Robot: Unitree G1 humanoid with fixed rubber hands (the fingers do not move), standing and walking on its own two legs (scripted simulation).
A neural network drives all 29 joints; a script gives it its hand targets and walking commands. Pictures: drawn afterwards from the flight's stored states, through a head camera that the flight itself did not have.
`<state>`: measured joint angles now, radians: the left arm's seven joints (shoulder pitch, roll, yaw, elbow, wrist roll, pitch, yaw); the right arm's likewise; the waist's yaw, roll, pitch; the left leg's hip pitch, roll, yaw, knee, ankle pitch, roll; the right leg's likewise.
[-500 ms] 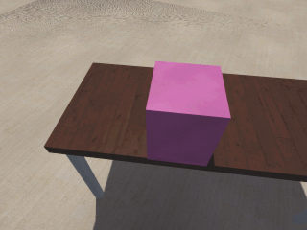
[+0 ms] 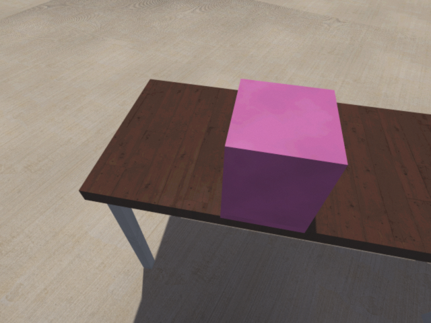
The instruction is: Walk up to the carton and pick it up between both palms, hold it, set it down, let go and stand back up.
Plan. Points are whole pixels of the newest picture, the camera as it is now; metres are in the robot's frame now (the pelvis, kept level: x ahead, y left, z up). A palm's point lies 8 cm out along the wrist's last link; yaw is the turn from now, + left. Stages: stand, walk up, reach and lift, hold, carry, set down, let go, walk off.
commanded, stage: walk up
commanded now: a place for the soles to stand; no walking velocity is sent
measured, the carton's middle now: (273, 158) +0.46 -0.10 +0.03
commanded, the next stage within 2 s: reach and lift in 1.22 s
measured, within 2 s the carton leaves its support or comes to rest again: neither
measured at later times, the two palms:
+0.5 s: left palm out of the picture -0.01 +0.21 -0.12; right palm out of the picture +0.05 -0.27 -0.12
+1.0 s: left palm out of the picture +0.02 +0.22 -0.12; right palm out of the picture +0.03 -0.27 -0.12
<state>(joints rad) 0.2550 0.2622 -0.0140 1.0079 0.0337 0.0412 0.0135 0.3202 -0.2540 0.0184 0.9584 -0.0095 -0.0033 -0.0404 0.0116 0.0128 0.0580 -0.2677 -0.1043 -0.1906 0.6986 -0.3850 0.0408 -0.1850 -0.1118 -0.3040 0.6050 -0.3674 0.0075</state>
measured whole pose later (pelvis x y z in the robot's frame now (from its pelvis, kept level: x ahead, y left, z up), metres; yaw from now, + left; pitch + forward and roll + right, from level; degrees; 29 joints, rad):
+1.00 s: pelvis +0.01 -0.02 +0.02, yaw -2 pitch -2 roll +0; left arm 0.28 0.21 -0.03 1.07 0.01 -0.02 0.03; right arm 0.21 -0.23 0.05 1.13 -0.01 -0.01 -0.04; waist 0.01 0.01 0.04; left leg -0.13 -0.05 -0.10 0.44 -0.27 0.02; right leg -0.15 0.04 0.03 0.43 -0.25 -0.02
